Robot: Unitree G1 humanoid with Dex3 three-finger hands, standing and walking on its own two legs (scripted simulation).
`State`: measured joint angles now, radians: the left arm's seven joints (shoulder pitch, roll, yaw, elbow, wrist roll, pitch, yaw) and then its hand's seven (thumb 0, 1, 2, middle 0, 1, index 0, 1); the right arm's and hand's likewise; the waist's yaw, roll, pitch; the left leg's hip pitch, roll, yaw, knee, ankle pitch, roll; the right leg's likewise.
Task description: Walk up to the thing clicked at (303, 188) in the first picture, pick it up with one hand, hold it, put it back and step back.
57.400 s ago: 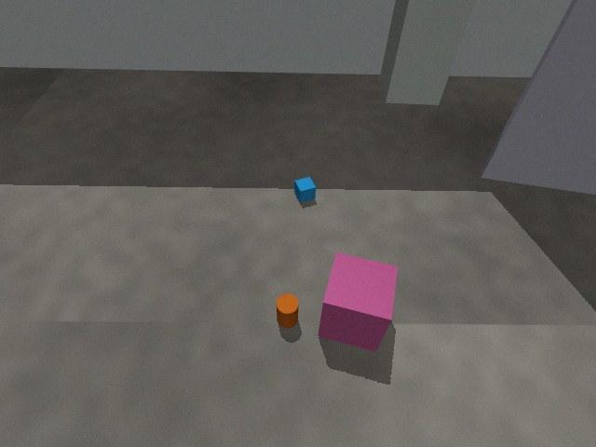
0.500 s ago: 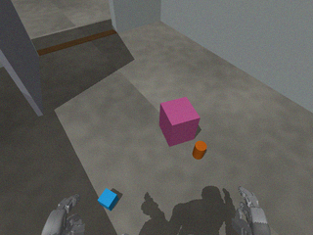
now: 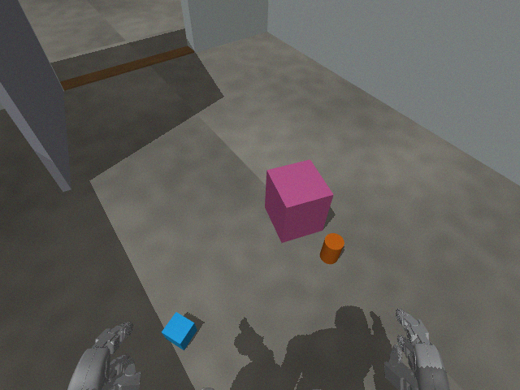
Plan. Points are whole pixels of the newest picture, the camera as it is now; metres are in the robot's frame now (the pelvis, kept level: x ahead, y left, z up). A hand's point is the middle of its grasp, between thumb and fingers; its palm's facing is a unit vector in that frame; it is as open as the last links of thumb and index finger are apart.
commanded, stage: stand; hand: left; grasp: from above
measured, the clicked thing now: (180, 331) +0.42 +0.26 -0.67
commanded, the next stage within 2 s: none
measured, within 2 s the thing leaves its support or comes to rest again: neither
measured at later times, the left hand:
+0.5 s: hand out of the picture +0.06 +0.24 -0.11, palm faces +0.03 -0.94 -0.33, open 7.4 cm
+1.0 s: hand out of the picture +0.03 +0.24 -0.09, palm faces +0.02 -0.94 -0.34, open 7.4 cm
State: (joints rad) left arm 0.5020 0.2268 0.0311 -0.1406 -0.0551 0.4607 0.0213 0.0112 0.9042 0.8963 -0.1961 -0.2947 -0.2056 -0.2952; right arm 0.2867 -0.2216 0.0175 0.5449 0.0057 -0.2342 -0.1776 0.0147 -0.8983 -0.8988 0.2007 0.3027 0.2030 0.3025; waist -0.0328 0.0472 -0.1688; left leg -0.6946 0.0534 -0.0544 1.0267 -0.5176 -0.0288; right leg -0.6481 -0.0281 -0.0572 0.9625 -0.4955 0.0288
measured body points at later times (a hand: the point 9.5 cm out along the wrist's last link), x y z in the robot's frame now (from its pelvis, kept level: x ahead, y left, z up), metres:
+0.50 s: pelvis -0.01 +0.01 +0.05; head +0.01 +0.01 +0.50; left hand +0.06 +0.29 -0.08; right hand +0.08 -0.28 -0.08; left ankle +0.00 +0.13 -0.68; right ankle -0.01 -0.14 -0.68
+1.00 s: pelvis -0.02 +0.00 +0.07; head -0.03 -0.01 +0.52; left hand +0.03 +0.29 -0.07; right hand +0.04 -0.29 -0.07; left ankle +0.00 +0.13 -0.68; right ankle -0.01 -0.14 -0.68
